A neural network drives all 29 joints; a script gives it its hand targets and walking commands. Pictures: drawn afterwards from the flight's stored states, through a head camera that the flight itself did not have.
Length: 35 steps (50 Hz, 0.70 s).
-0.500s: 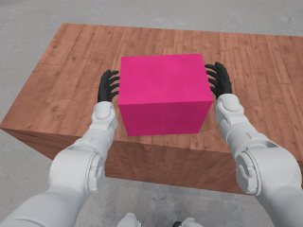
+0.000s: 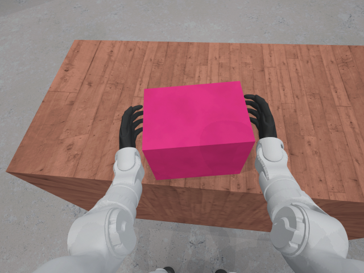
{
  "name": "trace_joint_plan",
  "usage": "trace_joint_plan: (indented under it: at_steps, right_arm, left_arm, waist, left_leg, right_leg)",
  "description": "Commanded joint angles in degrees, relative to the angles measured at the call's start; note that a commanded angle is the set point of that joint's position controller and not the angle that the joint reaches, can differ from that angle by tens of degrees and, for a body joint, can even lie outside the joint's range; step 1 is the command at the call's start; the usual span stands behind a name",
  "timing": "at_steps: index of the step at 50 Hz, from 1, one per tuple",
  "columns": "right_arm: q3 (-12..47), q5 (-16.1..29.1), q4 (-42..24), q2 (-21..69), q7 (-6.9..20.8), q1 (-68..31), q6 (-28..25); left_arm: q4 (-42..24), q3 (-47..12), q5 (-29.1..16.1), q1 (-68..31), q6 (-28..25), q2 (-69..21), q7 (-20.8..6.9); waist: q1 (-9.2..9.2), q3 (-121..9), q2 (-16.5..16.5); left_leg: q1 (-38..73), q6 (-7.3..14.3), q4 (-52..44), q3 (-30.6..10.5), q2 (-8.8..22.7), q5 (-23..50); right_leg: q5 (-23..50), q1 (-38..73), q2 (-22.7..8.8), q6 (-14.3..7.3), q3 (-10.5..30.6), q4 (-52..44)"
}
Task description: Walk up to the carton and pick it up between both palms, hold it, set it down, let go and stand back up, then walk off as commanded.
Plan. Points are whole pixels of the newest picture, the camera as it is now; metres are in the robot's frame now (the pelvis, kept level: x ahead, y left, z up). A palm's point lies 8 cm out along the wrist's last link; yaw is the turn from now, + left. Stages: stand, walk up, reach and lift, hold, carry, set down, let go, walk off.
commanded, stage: reach and lift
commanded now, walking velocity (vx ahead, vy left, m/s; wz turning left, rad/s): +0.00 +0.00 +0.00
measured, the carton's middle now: (195, 134) +0.43 +0.02 -0.03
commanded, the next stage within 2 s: none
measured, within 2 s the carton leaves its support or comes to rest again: leaves its support in 1.30 s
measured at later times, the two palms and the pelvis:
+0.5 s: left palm (129, 142) +0.39 +0.17 +0.00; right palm (265, 130) +0.41 -0.14 +0.02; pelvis +0.00 +0.01 +0.01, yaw -1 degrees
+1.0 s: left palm (128, 145) +0.38 +0.17 +0.00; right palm (266, 134) +0.40 -0.14 +0.02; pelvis +0.00 +0.00 +0.01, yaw +0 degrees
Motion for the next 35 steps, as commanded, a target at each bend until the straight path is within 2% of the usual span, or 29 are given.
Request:
trace_joint_plan:
  at_steps: [1,3,4,5,6,8,9,10,11,13,14,15,16,17,18,19,20,22,23,24,25,28,29,30,31,32,33,34,35]
  right_arm:
    - [15.2,-5.7,7.5,31.6,8.5,-20.5,-0.6]
    - [15.0,-6.2,5.0,30.7,8.6,-22.4,-1.7]
    - [14.6,-6.3,3.6,31.1,8.7,-22.7,-1.9]
    - [13.8,-6.3,4.6,30.9,8.6,-21.3,-2.0]
    - [12.7,-6.3,5.6,29.9,8.6,-21.6,-2.4]
    - [14.0,-6.3,5.1,31.0,8.0,-19.6,-1.6]
    - [13.4,-6.7,3.5,30.0,8.2,-21.2,-2.0]
    - [12.6,-7.0,3.8,30.5,8.3,-21.2,-1.6]
    - [13.5,-6.6,2.1,31.3,8.6,-21.4,-1.7]
    - [13.2,-6.6,-0.2,30.8,8.8,-22.4,-2.2]
    - [11.9,-7.9,0.7,31.2,8.7,-20.6,-1.7]
    - [12.6,-8.3,1.9,31.3,9.0,-20.5,-1.2]
    - [12.6,-7.3,0.5,30.7,9.0,-21.0,-1.6]
    - [11.7,-8.2,2.9,30.2,9.0,-19.2,-1.2]
    - [11.7,-8.1,0.7,29.6,9.3,-20.8,-1.8]
    - [12.7,-8.2,0.8,30.2,8.9,-21.2,-1.5]
    - [12.6,-7.9,0.2,31.0,8.7,-21.2,-1.7]
    - [11.7,-8.7,2.5,31.1,8.9,-18.9,-1.2]
    - [11.1,-8.5,1.1,30.5,8.7,-20.5,-1.0]
    - [12.5,-8.1,-0.3,31.1,8.5,-20.3,-2.2]
    - [12.2,-7.8,-0.6,30.8,8.8,-20.6,-2.1]
    - [14.1,-8.1,-0.2,30.8,8.5,-21.5,-4.1]
    - [14.8,-8.3,-0.1,30.5,8.5,-21.6,-3.7]
    - [13.9,-8.3,-0.4,31.5,8.0,-21.7,-4.2]
    - [15.5,-7.2,0.1,32.0,8.8,-22.7,-5.2]
    - [14.8,-8.0,0.4,31.1,8.5,-24.1,-6.1]
    - [14.1,-8.6,1.7,31.6,8.0,-22.2,-6.5]
    - [15.7,-8.9,-0.1,32.2,7.9,-24.4,-7.7]
    - [14.6,-8.0,-0.9,31.2,7.8,-25.0,-7.9]
  left_arm:
    - [-1.1,-13.1,7.8,-24.2,1.0,-25.6,-7.7]
    - [-4.6,-15.3,7.2,-24.8,1.0,-27.1,-6.8]
    - [-3.8,-14.3,8.1,-24.0,1.2,-26.7,-6.9]
    - [-6.7,-16.1,7.9,-23.7,1.5,-27.4,-6.6]
    - [-5.7,-14.9,8.1,-23.5,1.6,-27.8,-6.3]
    - [-6.7,-14.8,8.2,-23.8,2.0,-27.8,-6.3]
    - [-4.7,-15.0,8.5,-23.7,2.2,-28.1,-6.7]
    - [-6.4,-13.8,8.8,-24.1,2.2,-26.8,-6.6]
    - [-4.7,-11.4,9.7,-22.4,2.2,-26.7,-6.9]
    - [-5.6,-11.4,10.1,-22.3,1.9,-27.0,-6.7]
    - [-6.7,-11.8,10.0,-23.9,1.9,-26.6,-6.9]
    - [-6.9,-10.6,10.7,-24.1,2.2,-25.5,-6.6]
    - [-6.8,-11.2,10.4,-23.0,2.6,-27.3,-6.6]
    - [-8.0,-10.7,12.2,-22.4,2.9,-27.2,-6.5]
    - [-7.1,-10.2,12.1,-22.1,3.4,-27.3,-6.7]
    - [-7.0,-10.9,10.4,-23.3,3.1,-27.6,-6.7]
    - [-5.9,-10.6,11.1,-22.1,3.4,-27.4,-6.9]
    - [-7.4,-10.4,11.4,-22.4,3.3,-26.8,-6.9]
    - [-7.6,-10.3,11.6,-23.8,3.5,-26.9,-6.7]
    - [-7.5,-12.6,10.7,-22.2,3.2,-29.1,-6.5]
    - [-6.9,-12.0,11.3,-22.4,3.2,-28.9,-6.3]
    - [-8.4,-13.0,10.9,-22.2,1.8,-29.9,-6.1]
    - [-7.6,-11.4,11.0,-24.3,1.7,-28.4,-6.4]
    - [-8.7,-13.0,10.4,-25.2,1.3,-29.8,-6.4]
    - [-10.6,-13.4,11.3,-25.2,0.6,-30.1,-6.0]
    - [-9.9,-13.6,10.5,-26.7,0.4,-29.0,-5.9]
    - [-9.7,-14.4,10.9,-25.4,-0.2,-31.7,-6.1]
    - [-9.5,-14.6,10.4,-26.6,-0.2,-31.4,-6.3]
    - [-8.8,-15.6,10.1,-26.0,-0.3,-30.9,-6.4]
  waist:
    - [0.58,-28.4,-4.6]
    - [0.35,-33.6,-1.3]
    - [1.35,-33.0,-1.7]
    - [-0.07,-31.4,0.0]
    - [0.66,-30.3,0.7]
    - [-0.13,-30.6,-0.6]
    - [-0.51,-33.4,-0.9]
    - [0.16,-32.3,-0.5]
    - [2.41,-30.9,-2.1]
    - [1.76,-31.7,-3.2]
    - [0.75,-32.1,-2.7]
    - [1.63,-32.1,-2.1]
    - [2.18,-32.2,-2.9]
    - [1.71,-30.4,-0.5]
    - [1.67,-31.1,-0.9]
    - [1.32,-32.2,-3.8]
    - [1.17,-31.6,-3.8]
    - [1.33,-30.7,-1.8]
    - [1.18,-30.5,-2.1]
    - [1.06,-35.3,-2.1]
    - [1.60,-35.1,-1.2]
    - [1.60,-36.4,-2.8]
    - [1.69,-35.6,-3.7]
    - [0.73,-36.4,-5.0]
    - [2.37,-38.3,-1.0]
    - [2.16,-38.4,-3.5]
    - [0.89,-38.6,-2.8]
    - [1.73,-39.9,-2.5]
    - [1.12,-40.8,-1.9]
  left_leg:
    - [6.7,-0.6,-3.5,5.7,-0.6,23.6]
    - [9.9,-1.5,-3.2,6.0,-0.4,28.1]
    - [9.8,-1.3,-3.7,6.0,-0.4,26.3]
    - [12.0,-1.9,-4.1,5.8,-0.2,29.6]
    - [13.5,-2.2,-3.0,5.6,0.1,32.7]
    - [13.4,-1.5,-2.8,5.7,-0.1,32.5]
    - [11.3,-1.0,-4.4,5.5,-0.4,27.9]
    - [11.2,-0.8,-5.3,6.1,-0.3,26.0]
    - [9.7,-0.2,-5.7,6.9,-0.7,25.5]
    - [9.8,-0.1,-6.3,6.9,-0.5,26.4]
    - [8.4,0.1,-7.7,7.3,-0.7,23.7]
    - [8.2,0.3,-8.0,7.2,-0.8,23.3]
    - [10.0,0.6,-7.1,6.9,-0.4,26.1]
    - [10.2,0.0,-8.2,7.4,-0.6,26.5]
    - [10.8,0.1,-8.4,7.5,-0.4,25.8]
    - [9.4,0.7,-7.8,7.2,-0.5,25.3]
    - [9.0,0.9,-8.5,6.9,-0.8,23.7]
    - [9.6,0.9,-8.4,7.4,-0.6,25.8]
    - [10.5,0.6,-8.6,7.4,-0.6,25.5]
    - [11.1,0.7,-7.9,7.6,-0.6,26.8]
    - [12.6,0.2,-8.4,7.2,0.1,26.6]
    - [11.5,0.2,-6.6,6.7,-0.2,31.0]
    - [9.0,0.8,-8.0,6.9,-0.6,27.9]
    - [8.4,0.6,-7.5,7.1,-0.7,29.0]
    - [11.3,0.1,-8.2,7.3,-0.4,29.0]
    - [10.1,-0.1,-7.9,7.6,-0.5,28.9]
    - [11.4,-0.4,-6.7,6.9,-0.3,32.1]
    - [10.4,-0.4,-7.1,7.4,-0.8,31.3]
    - [12.1,-0.1,-6.1,7.2,-0.6,32.4]
  right_leg:
    - [39.9,28.0,-0.9,2.9,-1.9,-0.5]
    - [39.8,27.2,-0.2,2.3,-3.1,-1.3]
    - [37.3,27.1,-0.5,1.9,-3.0,-2.0]
    - [38.7,25.4,0.0,2.2,-3.3,-2.6]
    - [36.9,23.6,0.4,1.4,-3.5,-3.5]
    - [40.4,25.2,-0.3,1.6,-3.0,-3.0]
    - [38.1,25.7,-0.4,1.7,-3.0,-4.3]
    - [36.4,27.1,-0.7,1.8,-2.7,-4.3]
    - [37.1,29.2,-1.0,2.3,-2.1,-4.2]
    - [40.2,30.3,-0.9,2.9,-2.3,-4.3]
    - [38.1,31.2,-1.5,3.1,-2.4,-4.9]
    - [36.8,31.0,-1.5,2.1,-2.3,-5.1]
    - [37.9,30.5,-1.4,2.4,-2.2,-4.9]
    - [37.6,30.6,-0.9,1.9,-2.8,-5.8]
    - [38.1,30.1,-1.0,2.0,-3.0,-5.5]
    - [39.4,30.8,-0.8,2.4,-2.8,-4.9]
    - [39.0,31.1,-1.2,2.3,-2.3,-5.7]
    - [39.1,31.6,-1.4,2.0,-2.3,-5.8]
    - [36.8,30.9,-0.9,2.7,-3.0,-6.0]
    - [39.7,30.5,-0.8,2.1,-2.5,-5.8]
    - [36.7,28.7,-0.6,1.7,-3.1,-6.5]
    - [44.9,30.5,-0.5,1.8,-3.0,-5.4]
    - [45.1,32.5,-1.2,2.7,-2.6,-5.0]
    - [48.0,34.1,-0.8,3.0,-2.8,-4.2]
    - [45.5,33.7,-0.7,2.8,-2.7,-4.3]
    - [44.4,33.4,-0.6,2.7,-3.2,-4.8]
    - [46.6,31.8,0.0,2.3,-3.5,-4.3]
    - [47.7,33.4,-0.5,2.2,-3.4,-4.5]
    - [47.2,31.7,-0.4,2.0,-3.3,-4.7]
